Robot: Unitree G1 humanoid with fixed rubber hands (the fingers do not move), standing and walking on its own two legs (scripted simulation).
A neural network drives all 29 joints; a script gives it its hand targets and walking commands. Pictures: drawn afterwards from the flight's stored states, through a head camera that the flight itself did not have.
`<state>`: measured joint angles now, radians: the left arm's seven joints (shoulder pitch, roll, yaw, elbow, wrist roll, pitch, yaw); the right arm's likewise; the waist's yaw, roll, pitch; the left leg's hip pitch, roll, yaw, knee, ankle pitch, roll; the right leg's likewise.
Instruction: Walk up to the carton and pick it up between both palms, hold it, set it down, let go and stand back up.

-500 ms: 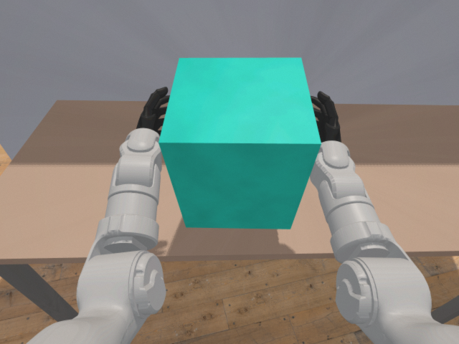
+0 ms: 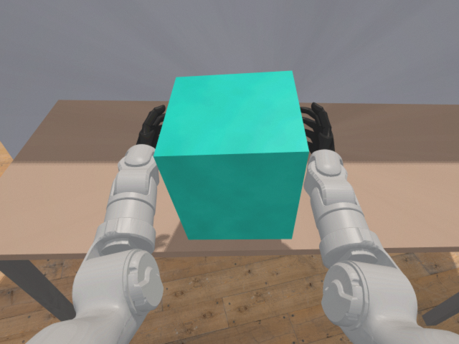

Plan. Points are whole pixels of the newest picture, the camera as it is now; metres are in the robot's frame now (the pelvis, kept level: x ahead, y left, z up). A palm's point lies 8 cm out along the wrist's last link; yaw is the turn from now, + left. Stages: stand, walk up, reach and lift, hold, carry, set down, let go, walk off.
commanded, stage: set down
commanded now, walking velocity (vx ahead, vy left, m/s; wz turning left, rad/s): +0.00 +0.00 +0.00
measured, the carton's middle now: (236, 161) +0.43 -0.02 +0.11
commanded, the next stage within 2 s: none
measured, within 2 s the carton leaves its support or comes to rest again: neither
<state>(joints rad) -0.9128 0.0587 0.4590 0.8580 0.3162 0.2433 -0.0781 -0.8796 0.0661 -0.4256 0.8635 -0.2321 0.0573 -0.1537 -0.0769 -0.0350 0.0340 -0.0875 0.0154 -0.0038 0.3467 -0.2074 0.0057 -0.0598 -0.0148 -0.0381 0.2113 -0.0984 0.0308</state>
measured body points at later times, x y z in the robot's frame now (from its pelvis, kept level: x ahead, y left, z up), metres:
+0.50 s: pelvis +0.03 +0.01 +0.00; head +0.04 +0.03 +0.45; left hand +0.48 +0.14 +0.13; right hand +0.44 -0.16 +0.13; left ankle -0.01 +0.11 -0.75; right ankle +0.01 -0.14 -0.75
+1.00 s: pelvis +0.01 +0.00 +0.00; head +0.01 +0.03 +0.45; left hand +0.45 +0.14 +0.11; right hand +0.41 -0.16 +0.13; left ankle -0.01 +0.11 -0.75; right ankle +0.01 -0.14 -0.75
